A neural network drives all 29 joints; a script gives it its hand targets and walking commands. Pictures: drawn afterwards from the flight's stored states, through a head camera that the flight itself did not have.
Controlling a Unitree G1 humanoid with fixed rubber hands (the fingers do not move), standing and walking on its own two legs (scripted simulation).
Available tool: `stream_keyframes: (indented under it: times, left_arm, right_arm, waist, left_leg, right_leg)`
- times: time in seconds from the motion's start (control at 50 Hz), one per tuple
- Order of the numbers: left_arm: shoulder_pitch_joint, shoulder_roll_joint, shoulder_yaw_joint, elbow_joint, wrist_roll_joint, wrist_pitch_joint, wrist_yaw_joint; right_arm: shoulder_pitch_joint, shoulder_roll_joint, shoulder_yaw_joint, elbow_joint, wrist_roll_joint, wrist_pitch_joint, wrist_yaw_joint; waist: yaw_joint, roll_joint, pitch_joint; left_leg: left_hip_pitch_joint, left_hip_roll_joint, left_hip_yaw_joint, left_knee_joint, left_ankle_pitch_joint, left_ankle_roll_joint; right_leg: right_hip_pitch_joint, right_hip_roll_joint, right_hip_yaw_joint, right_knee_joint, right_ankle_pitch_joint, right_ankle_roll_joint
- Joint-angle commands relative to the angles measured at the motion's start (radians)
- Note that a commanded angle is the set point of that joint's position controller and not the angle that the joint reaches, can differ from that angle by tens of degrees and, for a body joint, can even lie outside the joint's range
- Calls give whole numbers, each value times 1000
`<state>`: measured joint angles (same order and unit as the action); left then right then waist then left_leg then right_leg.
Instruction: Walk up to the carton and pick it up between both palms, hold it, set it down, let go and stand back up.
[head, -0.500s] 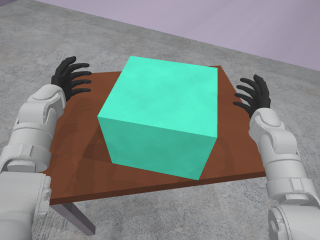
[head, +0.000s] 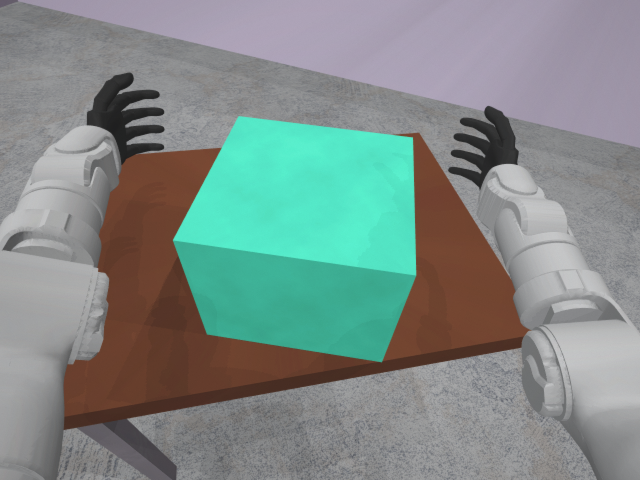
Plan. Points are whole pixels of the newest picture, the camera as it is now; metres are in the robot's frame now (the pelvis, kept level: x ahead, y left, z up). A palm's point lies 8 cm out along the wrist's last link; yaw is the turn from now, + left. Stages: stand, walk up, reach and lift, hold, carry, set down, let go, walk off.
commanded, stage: reach and lift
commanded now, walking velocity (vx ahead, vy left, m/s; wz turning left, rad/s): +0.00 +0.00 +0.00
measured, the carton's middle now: (308, 236) +0.47 -0.05 +0.01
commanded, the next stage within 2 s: none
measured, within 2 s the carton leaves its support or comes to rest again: neither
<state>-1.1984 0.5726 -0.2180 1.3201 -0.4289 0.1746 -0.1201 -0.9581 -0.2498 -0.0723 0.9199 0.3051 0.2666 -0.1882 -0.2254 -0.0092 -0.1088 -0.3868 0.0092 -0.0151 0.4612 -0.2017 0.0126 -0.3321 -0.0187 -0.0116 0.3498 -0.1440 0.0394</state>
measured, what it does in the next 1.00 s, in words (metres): stands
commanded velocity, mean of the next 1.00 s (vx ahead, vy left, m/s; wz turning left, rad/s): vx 0.00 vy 0.00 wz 0.00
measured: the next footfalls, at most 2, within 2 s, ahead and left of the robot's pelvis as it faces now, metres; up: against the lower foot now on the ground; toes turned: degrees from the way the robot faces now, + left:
none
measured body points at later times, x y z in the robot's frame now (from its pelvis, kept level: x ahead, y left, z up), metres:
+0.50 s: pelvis +0.01 -0.01 -0.01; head +0.07 +0.02 +0.43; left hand +0.50 +0.17 +0.07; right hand +0.40 -0.26 +0.07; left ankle +0.01 +0.11 -0.74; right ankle +0.01 -0.15 -0.74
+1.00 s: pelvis +0.00 +0.00 -0.03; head +0.07 +0.02 +0.42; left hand +0.49 +0.16 +0.05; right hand +0.41 -0.24 +0.04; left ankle +0.01 +0.11 -0.74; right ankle +0.01 -0.15 -0.74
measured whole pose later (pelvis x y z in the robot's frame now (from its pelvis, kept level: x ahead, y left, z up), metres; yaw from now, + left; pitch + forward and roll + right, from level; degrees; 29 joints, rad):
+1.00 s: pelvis +0.00 +0.00 -0.03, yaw -1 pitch +21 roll -3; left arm -1.03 0.41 -0.21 1.41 -0.38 -0.19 -0.07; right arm -0.84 -0.14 -0.05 1.10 0.30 -0.12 -0.21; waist -0.18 0.03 -0.22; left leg -0.78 0.03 -0.03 0.70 -0.28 0.00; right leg -0.73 0.00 -0.03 0.59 -0.22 0.03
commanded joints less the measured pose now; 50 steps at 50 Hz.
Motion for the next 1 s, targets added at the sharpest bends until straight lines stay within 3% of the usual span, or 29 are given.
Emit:
stream_keyframes:
  times: [0.0, 0.02, 0.06, 0.14, 0.22, 0.28, 0.32, 0.34, 0.36, 0.38, 0.4, 0.46, 0.48, 0.52, 0.58, 0.6, 0.62, 0.64, 0.68, 0.7, 0.76, 0.86, 0.88, 0.94, 0.98]
  left_arm:
    - [-538, 148, 19, -113, 4, -95, -10]
    - [-513, 138, 14, -96, 0, -111, -14]
    - [-494, 129, 18, -88, 28, -140, -15]
    - [-459, 132, 57, -135, 45, -200, -10]
    - [-421, 115, 63, -123, 55, -239, -2]
    - [-420, 119, 71, -177, 32, -283, 13]
    - [-439, 135, 89, -230, 31, -303, 24]
    - [-431, 126, 86, -185, 37, -305, 20]
    - [-443, 133, 95, -252, 40, -314, 25]
    - [-432, 143, 106, -227, 45, -315, 22]
    - [-434, 128, 89, -210, 34, -318, 22]
    - [-404, 105, 70, -107, 35, -333, 13]
    - [-403, 87, 58, -115, 39, -343, 15]
    - [-385, 72, 43, -48, 39, -356, 13]
    - [-389, 52, 42, -77, 48, -398, 18]
    - [-382, 52, 43, -78, 50, -406, 17]
    - [-368, 50, 61, -77, 60, -410, 16]
    - [-361, 43, 52, -83, 57, -413, 16]
    - [-359, 38, 58, -60, 77, -408, 12]
    - [-363, 25, 47, -50, 81, -404, 12]
    - [-392, 35, 57, -133, 58, -417, 25]
    - [-422, 14, 45, -75, 56, -419, 42]
    - [-441, 9, 39, -88, 51, -420, 44]
    - [-464, -10, 14, -111, 32, -422, 52]
    - [-462, -19, 31, -129, 44, -420, 54]
  right_arm:
    - [-471, -159, -5, -151, 8, -83, -7]
    - [-455, -146, 6, -145, 9, -96, -12]
    - [-416, -133, 22, -99, 21, -122, -15]
    - [-380, -114, 27, -142, 19, -189, -20]
    - [-356, -111, 13, -153, -9, -245, -28]
    - [-354, -100, 26, -204, -6, -278, -26]
    - [-362, -115, 7, -250, -8, -306, -23]
    - [-348, -99, 19, -191, -7, -303, -22]
    - [-353, -114, 9, -226, -2, -317, -20]
    - [-350, -102, 17, -240, -7, -327, -27]
    - [-348, -110, -7, -210, -24, -332, -31]
    - [-349, -102, 0, -138, -32, -345, -30]
    - [-330, -97, 4, -98, -21, -352, -28]
    - [-326, -100, 23, -29, -7, -362, -21]
    - [-308, -83, 38, 8, 23, -408, -12]
    - [-306, -82, 42, 1, 29, -423, -15]
    - [-305, -73, 56, -9, 34, -432, -14]
    - [-303, -81, 43, -6, 31, -443, -15]
    - [-297, -79, 40, 42, 29, -449, -17]
    - [-303, -93, 33, 68, 26, -449, -17]
    - [-341, -106, 17, -42, 18, -470, -17]
    - [-370, -74, 21, -4, -5, -442, -14]
    - [-380, -71, 2, -14, -13, -441, -19]
    - [-414, -79, -15, -43, -25, -442, -22]
    - [-406, -48, -6, -61, -31, -441, -24]
  waist:
    - [-26, 130, -537]
    - [-29, 125, -543]
    - [-21, 168, -542]
    - [3, 181, -587]
    - [-1, 156, -597]
    - [9, 130, -717]
    - [20, 167, -766]
    - [16, 172, -740]
    - [28, 199, -799]
    - [24, 172, -815]
    - [2, 169, -819]
    - [-4, 148, -765]
    - [-1, 179, -741]
    - [2, 176, -696]
    - [19, 235, -762]
    - [10, 231, -777]
    - [31, 231, -794]
    - [16, 228, -809]
    - [18, 236, -775]
    - [14, 245, -750]
    - [27, 218, -829]
    - [34, 195, -812]
    - [22, 202, -830]
    - [10, 197, -873]
    - [24, 197, -912]
  left_leg:
    - [331, -19, 0, -14, 268, -38]
    - [334, -20, -2, -6, 284, -38]
    - [365, -19, -6, 11, 331, -52]
    - [373, -23, 1, 36, 378, -62]
    - [362, -22, 5, 52, 373, -67]
    - [342, -24, 10, 79, 390, -62]
    - [356, -20, 13, 113, 461, -84]
    - [340, -24, 15, 118, 437, -79]
    - [347, -24, 17, 126, 470, -89]
    - [333, -30, 23, 140, 470, -84]
    - [325, -25, 16, 140, 455, -89]
    - [287, -26, 17, 155, 393, -79]
    - [277, -21, 10, 155, 404, -89]
    - [275, -13, 5, 161, 381, -91]
    - [295, -9, 6, 199, 470, -114]
    - [297, -12, 3, 216, 494, -115]
    - [284, -15, 6, 227, 519, -114]
    - [287, -12, 3, 231, 535, -119]
    - [294, -11, 0, 236, 540, -121]
    - [302, -6, -4, 232, 527, -127]
    - [291, -11, 9, 244, 530, -128]
    - [213, -14, 12, 224, 376, -105]
    - [203, -16, 14, 228, 357, -105]
    - [212, -13, 9, 242, 352, -109]
    - [208, -18, 17, 262, 378, -106]
  right_leg:
    - [138, 42, -59, 4, 356, -52]
    - [138, 41, -57, 8, 372, -50]
    - [106, 43, -64, 8, 372, -53]
    - [83, 45, -66, 15, 379, -49]
    - [76, 49, -70, 31, 388, -40]
    - [62, 51, -68, 67, 429, -31]
    - [40, 58, -75, 91, 466, -32]
    - [33, 52, -67, 89, 445, -34]
    - [37, 53, -68, 100, 473, -35]
    - [55, 52, -64, 111, 506, -22]
    - [38, 54, -68, 117, 496, -20]
    - [-15, 47, -61, 123, 443, -21]
    - [-22, 48, -66, 130, 435, -28]
    - [-73, 51, -74, 132, 367, -33]
    - [-127, 50, -79, 143, 368, -45]
    - [-127, 53, -79, 153, 403, -41]
    - [-112, 52, -74, 164, 426, -38]
    - [-115, 57, -76, 171, 446, -32]
    - [-138, 57, -78, 171, 426, -32]
    - [-164, 58, -85, 166, 394, -38]
    - [-154, 64, -82, 173, 402, -34]
    - [-155, 55, -76, 196, 312, -33]
    - [-168, 52, -74, 197, 298, -34]
    - [-199, 58, -82, 211, 295, -37]
    - [-184, 55, -75, 220, 322, -33]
